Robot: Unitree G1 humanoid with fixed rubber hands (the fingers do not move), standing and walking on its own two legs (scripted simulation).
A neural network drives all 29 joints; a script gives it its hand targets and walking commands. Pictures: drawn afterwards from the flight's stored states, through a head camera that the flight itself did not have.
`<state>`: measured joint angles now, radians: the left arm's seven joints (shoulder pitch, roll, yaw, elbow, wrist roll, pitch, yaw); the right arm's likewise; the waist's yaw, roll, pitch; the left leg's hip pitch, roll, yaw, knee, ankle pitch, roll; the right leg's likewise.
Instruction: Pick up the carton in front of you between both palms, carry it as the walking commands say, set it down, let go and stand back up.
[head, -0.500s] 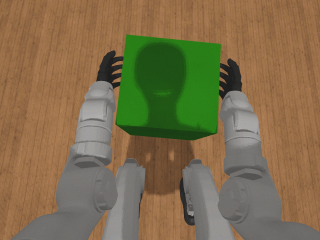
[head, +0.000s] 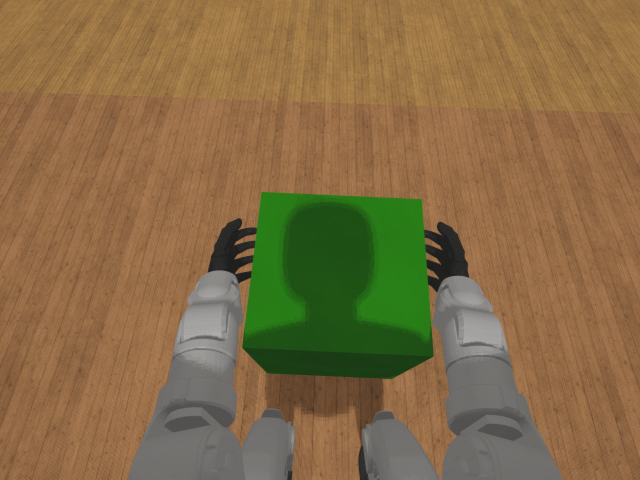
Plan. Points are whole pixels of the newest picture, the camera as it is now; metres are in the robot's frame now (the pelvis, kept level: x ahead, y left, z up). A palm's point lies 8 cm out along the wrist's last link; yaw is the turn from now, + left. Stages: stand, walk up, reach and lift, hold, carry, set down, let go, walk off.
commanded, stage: reach and lift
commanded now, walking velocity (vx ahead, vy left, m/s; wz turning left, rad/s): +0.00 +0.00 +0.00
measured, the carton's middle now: (334, 297) +0.37 +0.00 -0.10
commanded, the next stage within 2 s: hold in 1.46 s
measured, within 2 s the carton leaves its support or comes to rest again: neither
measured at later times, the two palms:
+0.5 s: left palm (189, 259) +0.33 +0.15 +0.11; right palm (502, 254) +0.33 -0.15 +0.12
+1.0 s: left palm (183, 254) +0.33 +0.15 +0.13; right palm (506, 249) +0.33 -0.15 +0.13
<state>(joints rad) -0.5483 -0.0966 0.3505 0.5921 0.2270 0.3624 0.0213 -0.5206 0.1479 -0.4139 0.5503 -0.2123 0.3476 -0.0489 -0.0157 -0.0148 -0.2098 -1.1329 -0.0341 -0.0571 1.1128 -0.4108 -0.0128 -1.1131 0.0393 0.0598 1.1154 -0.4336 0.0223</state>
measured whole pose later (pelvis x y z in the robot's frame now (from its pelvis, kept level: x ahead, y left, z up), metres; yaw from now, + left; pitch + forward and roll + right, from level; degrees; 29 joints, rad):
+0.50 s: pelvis +0.03 +0.00 +0.09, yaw +0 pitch +0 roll +0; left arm -0.27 -0.15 0.26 0.38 0.25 0.57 0.02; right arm -0.29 0.16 -0.28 0.39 -0.25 0.55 -0.01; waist 0.00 -0.01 -0.07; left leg -0.27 -0.02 -0.06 0.51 -0.24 -0.01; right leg -0.26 0.02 0.07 0.51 -0.26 0.01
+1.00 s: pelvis +0.03 +0.00 +0.10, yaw +0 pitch -5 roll +0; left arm -0.33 -0.17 0.30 0.35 0.32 0.63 -0.02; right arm -0.35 0.18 -0.32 0.37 -0.31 0.61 0.02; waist 0.00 -0.01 0.04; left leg -0.15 -0.02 -0.06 0.43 -0.20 -0.01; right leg -0.14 0.02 0.07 0.44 -0.22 0.01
